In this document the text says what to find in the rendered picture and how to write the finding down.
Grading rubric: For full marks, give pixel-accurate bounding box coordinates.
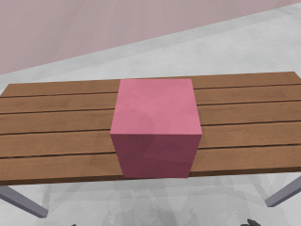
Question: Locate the carton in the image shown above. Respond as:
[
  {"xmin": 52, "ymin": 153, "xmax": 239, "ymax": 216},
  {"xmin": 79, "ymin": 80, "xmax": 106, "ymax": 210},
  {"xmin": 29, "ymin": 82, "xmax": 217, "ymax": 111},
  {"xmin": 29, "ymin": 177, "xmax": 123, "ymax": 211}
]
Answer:
[{"xmin": 110, "ymin": 78, "xmax": 202, "ymax": 179}]

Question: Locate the table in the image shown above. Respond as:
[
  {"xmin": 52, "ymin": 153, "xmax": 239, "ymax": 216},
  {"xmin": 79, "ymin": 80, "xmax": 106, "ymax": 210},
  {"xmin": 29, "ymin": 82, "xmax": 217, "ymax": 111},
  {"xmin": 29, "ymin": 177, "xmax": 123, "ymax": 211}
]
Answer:
[{"xmin": 0, "ymin": 72, "xmax": 301, "ymax": 218}]

